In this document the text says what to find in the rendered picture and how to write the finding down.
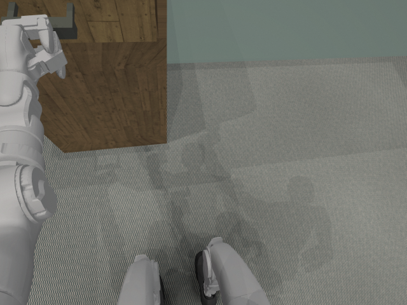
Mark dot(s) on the right robot thigh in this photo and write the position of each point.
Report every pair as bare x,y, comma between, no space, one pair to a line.
237,284

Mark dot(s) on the right robot shin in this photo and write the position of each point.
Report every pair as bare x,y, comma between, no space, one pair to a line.
211,286

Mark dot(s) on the robot left upper arm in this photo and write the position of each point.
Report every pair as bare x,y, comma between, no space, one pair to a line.
26,201

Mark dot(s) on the left robot hand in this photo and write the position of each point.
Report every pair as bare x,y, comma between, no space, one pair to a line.
17,53

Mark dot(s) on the cabinet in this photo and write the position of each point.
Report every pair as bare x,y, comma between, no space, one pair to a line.
114,94

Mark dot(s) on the left robot forearm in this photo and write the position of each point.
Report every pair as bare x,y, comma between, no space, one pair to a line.
21,131

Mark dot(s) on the handle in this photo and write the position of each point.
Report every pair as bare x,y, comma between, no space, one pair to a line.
65,27

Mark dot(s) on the drawer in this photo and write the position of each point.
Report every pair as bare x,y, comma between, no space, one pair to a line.
98,21

